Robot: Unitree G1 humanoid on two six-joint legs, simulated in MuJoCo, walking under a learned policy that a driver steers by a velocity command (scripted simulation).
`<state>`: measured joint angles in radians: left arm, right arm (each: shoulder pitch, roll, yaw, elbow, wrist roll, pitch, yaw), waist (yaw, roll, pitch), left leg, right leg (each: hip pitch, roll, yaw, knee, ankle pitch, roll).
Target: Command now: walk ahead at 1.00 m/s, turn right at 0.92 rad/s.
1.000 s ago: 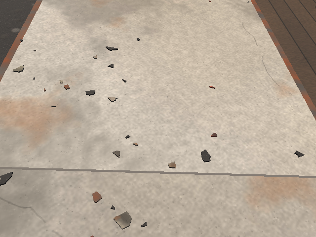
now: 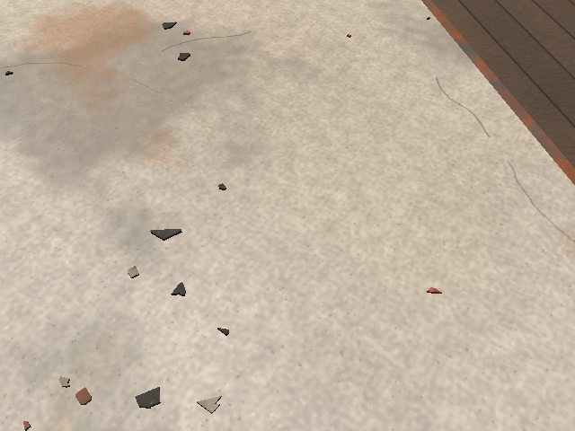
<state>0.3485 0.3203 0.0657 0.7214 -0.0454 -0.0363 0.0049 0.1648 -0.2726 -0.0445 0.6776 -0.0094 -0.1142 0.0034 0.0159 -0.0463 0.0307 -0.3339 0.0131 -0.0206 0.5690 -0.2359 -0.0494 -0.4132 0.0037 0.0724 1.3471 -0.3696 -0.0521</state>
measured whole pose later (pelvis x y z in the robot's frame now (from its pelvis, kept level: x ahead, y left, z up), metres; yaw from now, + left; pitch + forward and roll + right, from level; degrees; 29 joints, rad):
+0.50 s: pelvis +0.41 -0.08 +0.00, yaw -17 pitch -2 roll -1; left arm 0.27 0.26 0.05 0.72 0.01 -0.08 -0.05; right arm 0.31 -0.28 -0.02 0.80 0.06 -0.11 0.00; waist 0.00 0.03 0.05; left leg -0.40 0.09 -0.09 1.32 -0.29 0.06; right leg -0.29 0.09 -0.10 0.55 -0.24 -0.11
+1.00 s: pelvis +0.82 -0.13 -0.01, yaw +7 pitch -1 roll +0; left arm 0.06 0.27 0.01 0.60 0.01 -0.09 0.01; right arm 0.29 -0.32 -0.07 0.68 0.00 -0.04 0.03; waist -0.04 0.02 0.11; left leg -0.40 -0.21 -0.05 0.49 -0.07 0.16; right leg -0.54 0.00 0.18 1.31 -0.46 0.05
